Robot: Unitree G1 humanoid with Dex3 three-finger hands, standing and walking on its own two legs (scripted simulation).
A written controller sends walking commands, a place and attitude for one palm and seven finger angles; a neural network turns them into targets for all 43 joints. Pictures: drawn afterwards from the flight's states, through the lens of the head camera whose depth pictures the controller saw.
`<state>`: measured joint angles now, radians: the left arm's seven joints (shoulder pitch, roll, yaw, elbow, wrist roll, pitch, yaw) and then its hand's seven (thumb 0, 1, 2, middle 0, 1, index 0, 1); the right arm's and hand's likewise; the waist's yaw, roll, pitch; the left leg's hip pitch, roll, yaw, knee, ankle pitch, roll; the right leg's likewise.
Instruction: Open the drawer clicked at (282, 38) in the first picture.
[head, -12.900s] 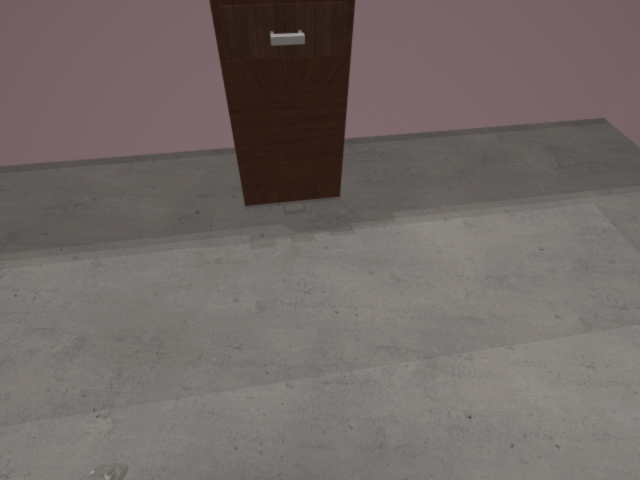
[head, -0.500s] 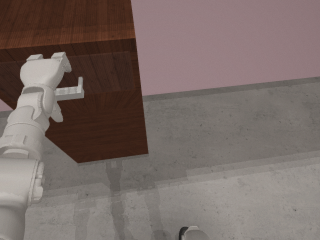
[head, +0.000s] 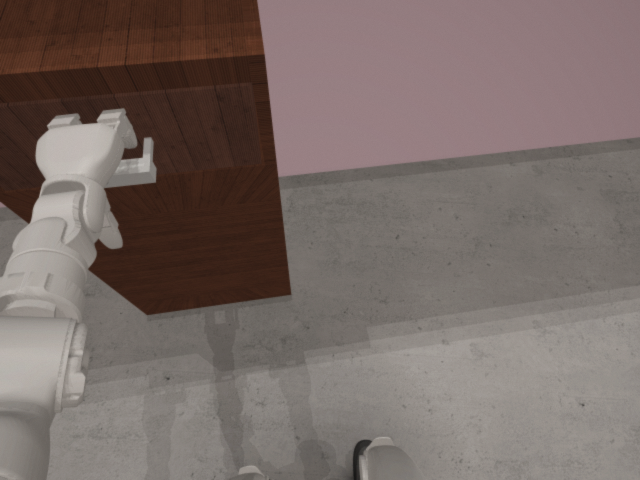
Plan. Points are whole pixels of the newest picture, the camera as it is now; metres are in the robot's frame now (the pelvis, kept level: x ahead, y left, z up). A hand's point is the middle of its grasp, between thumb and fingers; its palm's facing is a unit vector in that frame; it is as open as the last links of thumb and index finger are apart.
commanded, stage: lower the fingers behind the handle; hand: left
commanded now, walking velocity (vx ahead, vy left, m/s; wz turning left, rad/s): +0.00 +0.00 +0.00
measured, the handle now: (114, 161) +0.54 +0.26 +0.01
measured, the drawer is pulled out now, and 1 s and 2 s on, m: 0.00 0.00 0.00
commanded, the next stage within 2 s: close the thumb around the handle in 1.04 s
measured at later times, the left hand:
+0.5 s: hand (109, 184) +0.50 +0.25 +0.02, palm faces -0.05 +0.00 -1.00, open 13.8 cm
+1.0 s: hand (120, 197) +0.50 +0.25 -0.01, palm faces -0.09 +0.00 -1.00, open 13.8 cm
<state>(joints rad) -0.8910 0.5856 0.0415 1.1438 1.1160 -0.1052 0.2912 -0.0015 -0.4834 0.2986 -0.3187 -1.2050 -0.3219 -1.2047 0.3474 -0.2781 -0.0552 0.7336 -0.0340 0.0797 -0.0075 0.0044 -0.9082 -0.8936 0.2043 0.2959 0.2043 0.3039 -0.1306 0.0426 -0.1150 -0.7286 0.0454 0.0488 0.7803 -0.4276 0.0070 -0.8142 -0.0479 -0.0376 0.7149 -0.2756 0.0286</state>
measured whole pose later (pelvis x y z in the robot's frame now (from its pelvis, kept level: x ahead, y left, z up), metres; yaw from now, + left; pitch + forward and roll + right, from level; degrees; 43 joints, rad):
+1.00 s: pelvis -0.03 +0.01 -0.03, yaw +0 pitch +25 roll -2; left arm -0.97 0.60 0.04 1.21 1.12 -0.06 0.33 0.00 -0.48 0.30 -0.32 -1.21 -0.32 -1.20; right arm 0.35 -0.28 -0.02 0.74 -0.04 0.05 0.00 0.00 -0.91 -0.89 0.20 0.30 0.20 0.30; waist -0.17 0.05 -0.12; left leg -0.93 0.05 0.04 0.96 -0.47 0.02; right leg -1.00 -0.05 -0.03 0.86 -0.30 0.03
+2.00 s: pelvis -0.01 +0.01 -0.02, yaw -1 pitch +24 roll -2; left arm -0.86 0.56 0.05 1.12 1.12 -0.10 0.36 0.00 0.70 0.81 -0.36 -1.33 -0.40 -1.35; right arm 0.35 -0.27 -0.05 0.74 -0.05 0.07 0.02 0.00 -0.91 -0.89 0.20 0.30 0.20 0.30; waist -0.14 0.05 -0.13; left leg -0.87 0.05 0.05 0.93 -0.48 0.02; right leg -0.94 -0.05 -0.03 0.83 -0.31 0.04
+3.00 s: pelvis -0.01 +0.00 +0.00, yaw +0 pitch +17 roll +0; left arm -0.43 0.41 0.00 0.79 1.10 -0.08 0.44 0.00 0.69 0.85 -0.36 -1.35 -0.40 -1.35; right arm 0.26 -0.26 -0.07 0.71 -0.01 0.06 -0.01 0.01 -0.91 -0.89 0.20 0.30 0.20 0.30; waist -0.03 0.05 -0.12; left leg -0.64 0.04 0.06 0.80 -0.45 0.01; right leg -0.75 -0.05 -0.02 0.76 -0.30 0.03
